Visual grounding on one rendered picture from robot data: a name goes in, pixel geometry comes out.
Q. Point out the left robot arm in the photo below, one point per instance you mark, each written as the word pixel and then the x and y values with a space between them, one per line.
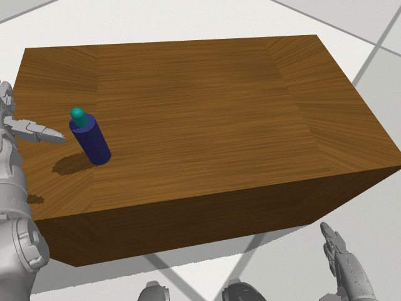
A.
pixel 23 251

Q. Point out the right robot hand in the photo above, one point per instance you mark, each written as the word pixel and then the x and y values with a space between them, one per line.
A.
pixel 352 280

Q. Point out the bottle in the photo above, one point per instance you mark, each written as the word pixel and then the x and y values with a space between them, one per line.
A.
pixel 88 134

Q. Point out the left robot hand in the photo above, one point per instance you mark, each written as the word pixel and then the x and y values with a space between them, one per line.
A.
pixel 23 129

